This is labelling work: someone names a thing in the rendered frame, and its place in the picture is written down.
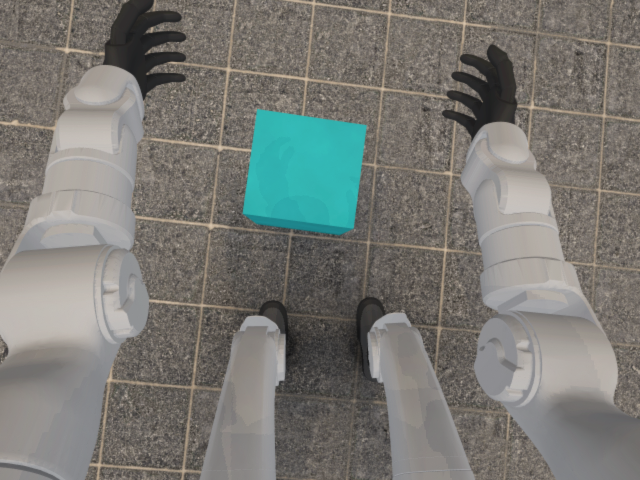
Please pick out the robot shin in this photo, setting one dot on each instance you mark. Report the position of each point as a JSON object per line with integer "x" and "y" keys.
{"x": 255, "y": 321}
{"x": 394, "y": 318}

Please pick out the carton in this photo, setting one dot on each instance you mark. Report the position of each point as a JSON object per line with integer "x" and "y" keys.
{"x": 304, "y": 172}

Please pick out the right robot forearm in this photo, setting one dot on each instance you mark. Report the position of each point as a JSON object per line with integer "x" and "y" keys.
{"x": 524, "y": 266}

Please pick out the robot left shin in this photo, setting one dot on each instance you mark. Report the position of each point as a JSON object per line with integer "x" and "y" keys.
{"x": 255, "y": 321}

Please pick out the left robot forearm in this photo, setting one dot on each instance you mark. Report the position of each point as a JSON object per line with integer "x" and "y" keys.
{"x": 90, "y": 173}

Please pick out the robot right upper arm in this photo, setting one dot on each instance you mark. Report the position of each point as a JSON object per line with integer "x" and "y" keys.
{"x": 556, "y": 376}

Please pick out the robot left upper arm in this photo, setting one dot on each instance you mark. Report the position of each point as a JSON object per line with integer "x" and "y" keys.
{"x": 64, "y": 313}

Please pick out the robot right shin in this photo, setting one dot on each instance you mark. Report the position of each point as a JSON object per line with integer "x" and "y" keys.
{"x": 394, "y": 318}

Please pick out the left robot hand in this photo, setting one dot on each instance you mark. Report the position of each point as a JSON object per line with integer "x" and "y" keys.
{"x": 128, "y": 43}

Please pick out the right robot hand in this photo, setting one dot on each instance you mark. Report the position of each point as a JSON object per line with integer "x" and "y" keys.
{"x": 498, "y": 95}

